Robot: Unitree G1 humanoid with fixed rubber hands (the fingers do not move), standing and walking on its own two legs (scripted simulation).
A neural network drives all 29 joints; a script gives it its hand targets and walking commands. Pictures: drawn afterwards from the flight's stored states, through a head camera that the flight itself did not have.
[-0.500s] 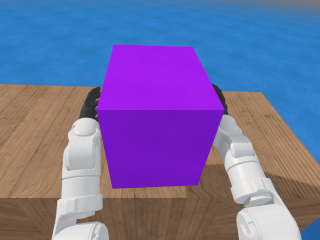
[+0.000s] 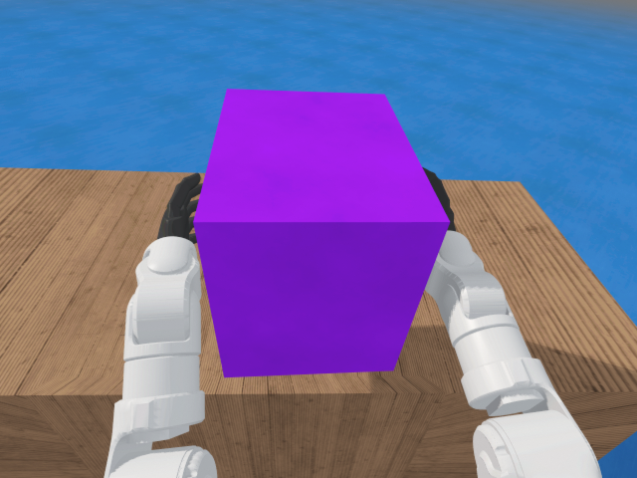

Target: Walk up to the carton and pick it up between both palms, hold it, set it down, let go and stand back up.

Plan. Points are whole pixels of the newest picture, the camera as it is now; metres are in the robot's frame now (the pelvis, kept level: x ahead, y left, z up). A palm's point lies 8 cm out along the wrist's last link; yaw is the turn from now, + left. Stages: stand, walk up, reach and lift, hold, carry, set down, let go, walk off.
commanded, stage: hold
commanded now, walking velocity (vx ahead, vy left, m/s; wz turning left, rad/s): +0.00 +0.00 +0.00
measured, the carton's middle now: (309, 227) +0.40 +0.00 +0.15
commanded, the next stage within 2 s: none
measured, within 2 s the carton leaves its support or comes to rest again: neither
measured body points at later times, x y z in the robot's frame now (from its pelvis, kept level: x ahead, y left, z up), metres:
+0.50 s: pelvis +0.00 +0.00 +0.00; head -0.04 +0.03 +0.45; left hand +0.37 +0.16 +0.17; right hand +0.38 -0.15 +0.18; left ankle +0.03 +0.11 -0.75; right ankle +0.01 -0.11 -0.75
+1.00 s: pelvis +0.00 +0.00 +0.00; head -0.04 +0.03 +0.45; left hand +0.37 +0.16 +0.17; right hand +0.38 -0.15 +0.18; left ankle +0.03 +0.11 -0.75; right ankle +0.01 -0.11 -0.75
